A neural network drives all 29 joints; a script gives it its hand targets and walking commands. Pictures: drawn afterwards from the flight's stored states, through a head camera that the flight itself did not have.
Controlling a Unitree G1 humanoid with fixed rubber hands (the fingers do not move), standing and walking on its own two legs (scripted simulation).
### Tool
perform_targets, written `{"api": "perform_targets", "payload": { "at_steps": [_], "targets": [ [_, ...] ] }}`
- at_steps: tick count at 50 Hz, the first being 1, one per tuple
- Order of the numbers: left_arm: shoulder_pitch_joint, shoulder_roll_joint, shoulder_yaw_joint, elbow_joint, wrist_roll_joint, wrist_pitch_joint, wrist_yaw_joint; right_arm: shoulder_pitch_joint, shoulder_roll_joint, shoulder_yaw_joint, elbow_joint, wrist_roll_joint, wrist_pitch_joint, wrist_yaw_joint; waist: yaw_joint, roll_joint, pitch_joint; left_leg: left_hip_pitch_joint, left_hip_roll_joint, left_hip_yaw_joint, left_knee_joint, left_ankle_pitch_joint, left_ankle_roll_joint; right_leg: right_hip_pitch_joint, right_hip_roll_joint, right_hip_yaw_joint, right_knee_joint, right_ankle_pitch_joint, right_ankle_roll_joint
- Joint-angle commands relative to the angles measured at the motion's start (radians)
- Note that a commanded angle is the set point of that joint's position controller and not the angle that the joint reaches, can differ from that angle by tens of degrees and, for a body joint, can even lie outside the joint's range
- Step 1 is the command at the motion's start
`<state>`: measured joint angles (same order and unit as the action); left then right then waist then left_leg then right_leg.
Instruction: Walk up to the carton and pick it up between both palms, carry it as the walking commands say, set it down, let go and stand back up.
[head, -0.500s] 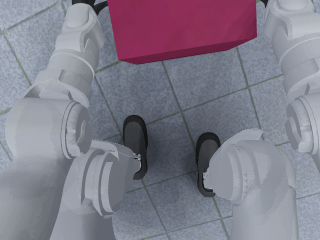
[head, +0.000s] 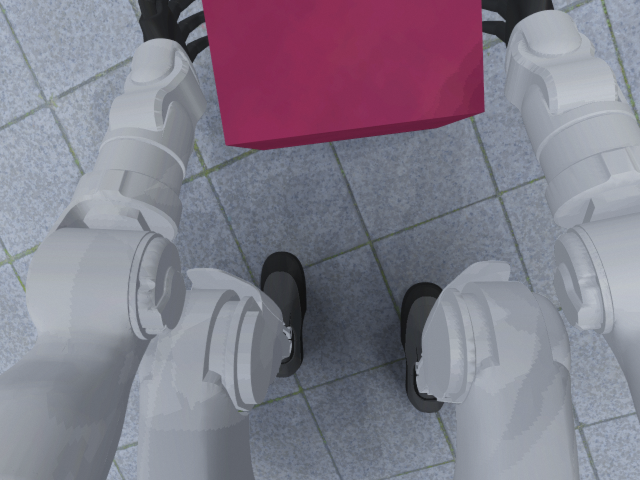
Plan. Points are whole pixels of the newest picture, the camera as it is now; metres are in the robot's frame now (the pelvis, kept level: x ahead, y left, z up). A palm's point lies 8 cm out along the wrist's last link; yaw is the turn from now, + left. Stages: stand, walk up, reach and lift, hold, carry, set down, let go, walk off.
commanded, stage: reach and lift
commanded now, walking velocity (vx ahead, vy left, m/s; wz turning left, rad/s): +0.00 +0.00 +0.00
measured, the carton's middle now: (342, 64) +0.53 +0.01 -0.24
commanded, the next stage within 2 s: none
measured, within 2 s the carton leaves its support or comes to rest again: neither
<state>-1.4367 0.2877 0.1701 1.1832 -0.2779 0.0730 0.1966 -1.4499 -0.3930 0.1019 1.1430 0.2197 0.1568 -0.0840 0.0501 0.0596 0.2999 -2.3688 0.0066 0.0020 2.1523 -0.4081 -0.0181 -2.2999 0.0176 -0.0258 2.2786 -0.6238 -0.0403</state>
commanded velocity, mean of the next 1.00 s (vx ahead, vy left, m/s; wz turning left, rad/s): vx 0.00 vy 0.00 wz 0.00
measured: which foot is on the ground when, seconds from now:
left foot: down 0.00-1.00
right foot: down 0.00-1.00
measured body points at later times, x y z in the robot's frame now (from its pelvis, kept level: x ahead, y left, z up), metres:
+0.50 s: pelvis +0.00 +0.00 +0.03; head +0.34 -0.03 +0.32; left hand +0.54 +0.17 -0.09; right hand +0.56 -0.17 -0.11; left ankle +0.15 +0.13 -0.32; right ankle +0.10 -0.10 -0.32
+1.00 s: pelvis +0.00 +0.01 +0.07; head +0.31 -0.02 +0.40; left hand +0.52 +0.17 -0.02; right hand +0.54 -0.17 -0.04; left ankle +0.15 +0.13 -0.32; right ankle +0.10 -0.10 -0.32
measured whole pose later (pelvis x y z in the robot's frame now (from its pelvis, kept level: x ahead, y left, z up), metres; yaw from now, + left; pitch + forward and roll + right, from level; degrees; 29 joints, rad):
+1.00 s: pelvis +0.00 +0.01 +0.07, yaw -1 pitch +46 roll +1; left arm -1.08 0.00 0.48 0.68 0.05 0.26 0.18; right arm -1.22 -0.28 -0.17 0.94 -0.06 0.33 -0.06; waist 0.08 0.03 -0.09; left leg -2.30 -0.02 0.00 1.92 -0.43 -0.02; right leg -2.24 0.05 0.02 2.01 -0.58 0.00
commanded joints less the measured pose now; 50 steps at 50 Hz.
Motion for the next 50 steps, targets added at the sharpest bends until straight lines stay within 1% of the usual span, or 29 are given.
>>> {"api": "perform_targets", "payload": {
  "at_steps": [1,3,7,13,18,23,28,31,34,36,40,46,50],
  "targets": [
    [-0.526,-0.964,-0.22,-0.301,-0.028,0.007,-0.276,-0.662,0.9,0.164,-0.422,0.061,-0.078,0.259,-0.026,-0.158,-1.377,0.748,-0.096,0.068,-0.041,0.302,0.022,0.581,0.065,0.014,-0.266,0.384,0.05],
    [-0.53,-0.976,-0.221,-0.319,-0.011,0.022,-0.276,-0.656,0.906,0.157,-0.398,0.043,-0.067,0.261,-0.017,-0.156,-1.361,0.732,-0.098,0.074,-0.064,0.285,0.015,0.588,0.065,0.008,-0.275,0.377,0.05],
    [-0.534,-0.99,-0.212,-0.358,0.027,0.044,-0.275,-0.631,0.927,0.124,-0.381,0.02,-0.048,0.276,-0.018,-0.147,-1.367,0.775,-0.106,0.079,-0.09,0.269,0.011,0.539,0.071,-0.005,-0.296,0.34,0.048],
    [-0.523,-1.003,-0.162,-0.378,0.112,0.086,-0.28,-0.589,0.968,0.067,-0.34,-0.024,-0.012,0.309,0.002,-0.133,-1.318,0.779,-0.111,0.082,-0.135,0.212,0.014,0.458,0.075,-0.008,-0.33,0.264,0.04],
    [-0.501,-1.019,-0.125,-0.391,0.166,0.114,-0.292,-0.553,0.982,0.033,-0.33,-0.06,0.012,0.327,0.012,-0.132,-1.309,0.768,-0.113,0.081,-0.156,0.197,0.016,0.431,0.078,-0.004,-0.348,0.249,0.038],
    [-0.48,-1.056,-0.143,-0.427,0.162,0.13,-0.303,-0.562,0.993,0.061,-0.399,-0.061,0.018,0.323,0.007,-0.149,-1.418,0.788,-0.117,0.083,-0.158,0.244,0.012,0.502,0.082,-0.004,-0.356,0.31,0.043],
    [-0.457,-1.108,-0.213,-0.496,0.128,0.145,-0.312,-0.553,1.038,0.118,-0.498,-0.049,0.027,0.305,-0.005,-0.171,-1.591,0.817,-0.126,0.092,-0.163,0.318,0.007,0.63,0.091,-0.005,-0.367,0.415,0.047],
    [-0.434,-1.114,-0.238,-0.522,0.129,0.152,-0.319,-0.507,1.079,0.132,-0.511,-0.057,0.039,0.296,0.0,-0.181,-1.623,0.789,-0.131,0.099,-0.176,0.325,0.006,0.673,0.097,0.003,-0.383,0.445,0.051],
    [-0.405,-1.112,-0.239,-0.527,0.149,0.154,-0.327,-0.461,1.116,0.131,-0.507,-0.076,0.047,0.289,0.012,-0.184,-1.611,0.73,-0.135,0.107,-0.193,0.309,0.006,0.687,0.101,0.016,-0.406,0.451,0.056],
    [-0.381,-1.112,-0.228,-0.518,0.167,0.156,-0.331,-0.443,1.126,0.127,-0.505,-0.09,0.05,0.284,0.023,-0.183,-1.594,0.689,-0.138,0.111,-0.206,0.294,0.006,0.687,0.104,0.024,-0.422,0.446,0.059],
    [-0.345,-1.128,-0.213,-0.502,0.191,0.167,-0.331,-0.448,1.11,0.11,-0.512,-0.105,0.053,0.284,0.034,-0.18,-1.563,0.697,-0.138,0.108,-0.245,0.253,0.009,0.631,0.111,0.013,-0.453,0.371,0.055],
    [-0.348,-1.159,-0.218,-0.526,0.207,0.201,-0.316,-0.445,1.085,0.061,-0.467,-0.124,0.072,0.302,0.017,-0.156,-1.554,0.816,-0.136,0.095,-0.306,0.189,0.001,0.543,0.114,-0.026,-0.492,0.257,0.034],
    [-0.342,-1.186,-0.216,-0.537,0.223,0.224,-0.314,-0.416,1.105,0.031,-0.447,-0.143,0.09,0.318,0.009,-0.138,-1.564,0.872,-0.142,0.09,-0.336,0.185,-0.005,0.524,0.118,-0.032,-0.52,0.244,0.027]
  ]
}}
